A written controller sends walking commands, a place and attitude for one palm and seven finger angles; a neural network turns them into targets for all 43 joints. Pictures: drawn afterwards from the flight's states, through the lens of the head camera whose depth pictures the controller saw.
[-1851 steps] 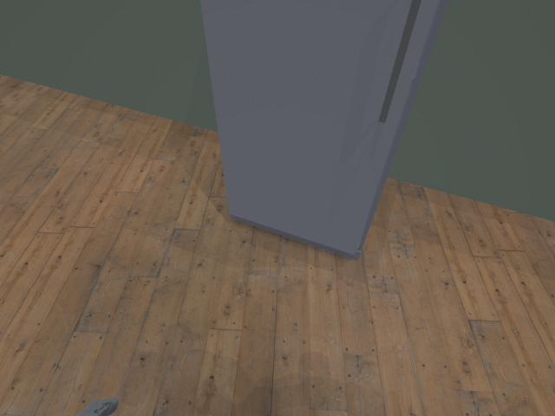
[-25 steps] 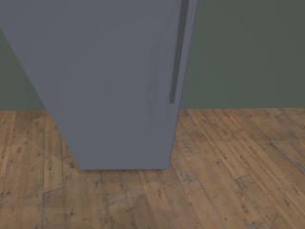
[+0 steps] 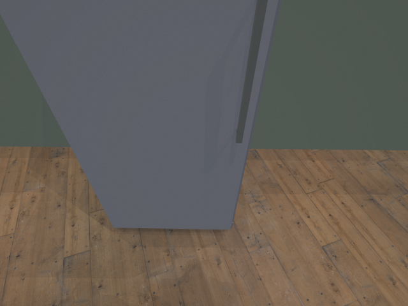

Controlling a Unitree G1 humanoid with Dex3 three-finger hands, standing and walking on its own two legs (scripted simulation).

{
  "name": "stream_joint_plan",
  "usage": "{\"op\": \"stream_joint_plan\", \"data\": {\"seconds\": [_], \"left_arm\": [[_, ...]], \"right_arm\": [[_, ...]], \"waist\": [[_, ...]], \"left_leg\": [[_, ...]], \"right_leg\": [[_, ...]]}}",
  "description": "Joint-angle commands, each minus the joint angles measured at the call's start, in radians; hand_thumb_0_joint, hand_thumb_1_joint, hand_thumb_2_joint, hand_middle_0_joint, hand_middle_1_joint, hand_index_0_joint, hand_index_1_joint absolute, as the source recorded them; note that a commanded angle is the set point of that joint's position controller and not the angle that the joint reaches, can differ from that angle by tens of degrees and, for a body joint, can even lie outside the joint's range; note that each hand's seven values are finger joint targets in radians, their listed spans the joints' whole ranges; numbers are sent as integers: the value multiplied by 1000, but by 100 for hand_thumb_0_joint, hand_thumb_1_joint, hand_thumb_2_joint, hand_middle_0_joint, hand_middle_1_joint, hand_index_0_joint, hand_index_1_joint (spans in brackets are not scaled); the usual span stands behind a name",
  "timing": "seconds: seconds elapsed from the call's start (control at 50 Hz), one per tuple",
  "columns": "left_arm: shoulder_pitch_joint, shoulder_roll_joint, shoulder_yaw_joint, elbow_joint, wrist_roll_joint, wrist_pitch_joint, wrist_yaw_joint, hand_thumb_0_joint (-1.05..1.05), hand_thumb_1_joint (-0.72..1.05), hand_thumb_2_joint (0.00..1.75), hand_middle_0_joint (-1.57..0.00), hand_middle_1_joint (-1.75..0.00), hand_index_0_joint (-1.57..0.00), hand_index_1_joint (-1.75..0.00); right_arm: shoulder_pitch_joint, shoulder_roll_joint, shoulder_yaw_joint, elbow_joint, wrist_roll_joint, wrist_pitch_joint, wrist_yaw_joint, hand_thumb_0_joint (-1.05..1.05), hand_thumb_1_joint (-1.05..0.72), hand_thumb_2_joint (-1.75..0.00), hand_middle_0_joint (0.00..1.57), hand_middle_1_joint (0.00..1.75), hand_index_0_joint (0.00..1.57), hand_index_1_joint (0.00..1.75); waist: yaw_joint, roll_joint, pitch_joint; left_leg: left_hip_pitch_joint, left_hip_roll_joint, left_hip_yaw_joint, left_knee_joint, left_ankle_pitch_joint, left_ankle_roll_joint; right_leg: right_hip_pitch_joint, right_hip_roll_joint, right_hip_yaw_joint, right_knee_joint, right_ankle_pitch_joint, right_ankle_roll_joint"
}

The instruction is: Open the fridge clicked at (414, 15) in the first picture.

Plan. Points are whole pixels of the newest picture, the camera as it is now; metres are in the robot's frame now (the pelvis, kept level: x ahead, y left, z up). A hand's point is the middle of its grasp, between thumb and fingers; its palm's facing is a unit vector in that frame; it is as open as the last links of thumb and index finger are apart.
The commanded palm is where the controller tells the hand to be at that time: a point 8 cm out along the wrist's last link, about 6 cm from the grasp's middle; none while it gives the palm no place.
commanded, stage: look again from close up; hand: right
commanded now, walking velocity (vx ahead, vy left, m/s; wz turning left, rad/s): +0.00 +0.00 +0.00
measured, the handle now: (247, 80) +0.59 -0.06 +0.16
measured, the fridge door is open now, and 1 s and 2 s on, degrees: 1 1 1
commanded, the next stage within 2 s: none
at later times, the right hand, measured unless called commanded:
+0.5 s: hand out of the picture -0.03 -0.17 -0.18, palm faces +0.02 +0.98 -0.18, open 7.4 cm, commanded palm none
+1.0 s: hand out of the picture +0.00 -0.18 -0.18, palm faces +0.01 +0.98 -0.19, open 7.3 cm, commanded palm none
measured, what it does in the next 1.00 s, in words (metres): stands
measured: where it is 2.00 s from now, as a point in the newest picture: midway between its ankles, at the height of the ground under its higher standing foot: outside the picture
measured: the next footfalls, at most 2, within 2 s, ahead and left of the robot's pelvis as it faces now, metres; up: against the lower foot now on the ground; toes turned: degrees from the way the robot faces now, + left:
none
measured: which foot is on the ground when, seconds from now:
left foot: down 0.00-1.00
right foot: down 0.00-1.00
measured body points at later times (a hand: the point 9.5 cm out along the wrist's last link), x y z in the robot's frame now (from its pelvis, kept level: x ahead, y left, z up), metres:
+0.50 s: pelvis +0.00 -0.01 +0.00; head -0.01 -0.01 +0.45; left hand -0.02 +0.22 -0.16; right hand -0.03 -0.22 -0.16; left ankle +0.02 +0.13 -0.74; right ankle +0.02 -0.10 -0.74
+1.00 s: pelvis +0.00 -0.01 +0.00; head +0.01 -0.01 +0.45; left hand +0.00 +0.22 -0.16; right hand +0.00 -0.23 -0.16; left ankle +0.02 +0.13 -0.74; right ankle +0.02 -0.10 -0.74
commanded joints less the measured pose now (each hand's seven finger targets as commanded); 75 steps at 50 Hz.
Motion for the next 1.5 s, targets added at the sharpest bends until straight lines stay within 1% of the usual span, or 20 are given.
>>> {"op": "stream_joint_plan", "data": {"seconds": [0.0,0.16,0.18,0.32,0.36,0.4,0.56,0.64,0.8,0.88,0.94,0.96,0.98,1.1,1.12,1.18,1.24,1.3,1.34,1.48], "left_arm": [[48,107,16,-36,4,-10,8,0,90,90,-20,-30,-20,-30],[65,100,17,-31,2,-12,10,0,90,90,-20,-30,-20,-30],[66,97,17,-29,3,-12,11,0,90,90,-20,-30,-20,-30],[76,96,19,-32,5,-7,10,0,90,90,-20,-30,-20,-30],[80,98,21,-34,4,-7,10,0,90,90,-20,-30,-20,-30],[83,94,22,-35,5,-9,11,0,90,90,-20,-30,-20,-30],[81,99,23,-35,4,-12,12,0,90,90,-20,-30,-20,-30],[82,100,24,-34,6,-12,11,0,90,90,-20,-30,-20,-30],[72,107,25,-39,8,-12,10,0,90,90,-20,-30,-20,-30],[72,112,27,-39,7,-16,11,0,90,90,-20,-30,-20,-30],[61,118,27,-40,7,-18,12,0,90,90,-20,-30,-20,-30],[59,119,27,-41,6,-18,11,0,90,90,-20,-30,-20,-30],[54,120,27,-40,6,-19,11,0,90,90,-20,-30,-20,-30],[40,130,25,-37,7,-23,13,0,90,90,-20,-30,-20,-30],[38,133,24,-37,6,-23,13,0,90,90,-20,-30,-20,-30],[30,140,24,-37,5,-25,13,0,90,90,-20,-30,-20,-30],[19,146,23,-35,7,-23,13,0,90,90,-20,-30,-20,-30],[13,153,23,-35,7,-24,13,0,90,90,-20,-30,-20,-30],[5,157,22,-34,8,-23,13,0,90,90,-20,-30,-20,-30],[-15,182,23,-37,7,-28,14,0,90,90,-20,-30,-20,-30]], "right_arm": [[73,-101,-18,-23,-1,-10,-11,0,-90,-90,20,30,20,30],[96,-90,-17,-13,-3,-11,-12,0,-90,-90,20,30,20,30],[95,-88,-17,-12,-2,-11,-12,0,-90,-90,20,30,20,30],[113,-81,-18,-7,-5,-7,-10,0,-90,-90,20,30,20,30],[118,-83,-19,-7,-6,-8,-10,0,-90,-90,20,30,20,30],[120,-78,-21,-6,-5,-8,-9,0,-90,-90,20,30,20,30],[123,-81,-21,-4,-5,-11,-8,0,-90,-90,20,30,20,30],[117,-83,-23,-4,-6,-10,-7,0,-90,-90,20,30,20,30],[109,-88,-25,-6,-7,-9,-6,0,-90,-90,20,30,20,30],[99,-95,-26,-10,-7,-11,-5,0,-90,-90,20,30,20,30],[92,-97,-26,-9,-6,-12,-4,0,-90,-90,20,30,20,30],[89,-101,-26,-7,-6,-13,-5,0,-90,-90,20,30,20,30],[85,-102,-26,-9,-6,-13,-5,0,-90,-90,20,30,20,30],[66,-113,-27,-6,-6,-15,-4,0,-90,-90,20,30,20,30],[64,-113,-26,-5,-5,-14,-4,0,-90,-90,20,30,20,30],[54,-126,-27,-5,-5,-16,-4,0,-90,-90,20,30,20,30],[45,-128,-26,-4,-4,-14,-3,0,-90,-90,20,30,20,30],[39,-138,-28,-4,-5,-16,-3,0,-90,-90,20,30,20,30],[31,-141,-27,-4,-4,-14,-2,0,-90,-90,20,30,20,30],[6,-166,-32,-7,-4,-19,0,0,-90,-90,20,30,20,30]], "waist": [[-5,13,60],[-5,21,62],[-4,6,69],[-5,5,108],[-6,18,96],[-4,7,84],[-8,12,73],[-7,8,90],[-9,-4,96],[-6,15,67],[-7,1,61],[-7,13,54],[-7,2,56],[-6,8,39],[-7,-4,41],[-7,8,33],[-7,9,49],[-6,7,36],[-8,-1,51],[-6,9,23]], "left_leg": [[-48,95,-89,-89,6,24],[-50,93,-86,-89,9,24],[-51,94,-87,-89,5,24],[-82,86,-90,-93,-65,23],[-80,87,-90,-97,-73,24],[-81,89,-91,-92,-65,24],[-74,88,-89,-83,-32,25],[-77,86,-89,-82,-56,24],[-87,84,-90,-76,-63,24],[-70,87,-87,-72,-29,25],[-70,89,-89,-69,-9,26],[-65,88,-87,-68,0,26],[-65,91,-87,-68,4,26],[-49,91,-86,-63,49,25],[-49,92,-84,-62,47,24],[-33,96,-85,-66,75,25],[-46,95,-86,-74,47,24],[-34,97,-90,-74,74,26],[-40,94,-88,-76,58,25],[-10,100,-91,-81,108,28]], "right_leg": [[-24,-111,115,-101,-19,15],[-21,-115,116,-105,-25,12],[-26,-114,118,-111,-32,12],[-59,-112,132,-133,-136,10],[-55,-112,131,-126,-137,8],[-47,-111,131,-126,-124,7],[-41,-115,130,-116,-97,4],[-64,-115,135,-129,-137,5],[-68,-116,141,-136,-156,2],[-51,-119,137,-124,-112,1],[-36,-120,135,-121,-85,0],[-30,-121,135,-116,-71,1],[-28,-120,130,-115,-62,1],[1,-125,125,-108,8,1],[2,-127,124,-114,5,2],[12,-128,121,-106,49,1],[14,-127,120,-115,21,4],[26,-127,117,-112,53,3],[21,-127,120,-120,32,5],[46,-131,117,-113,102,4]]}}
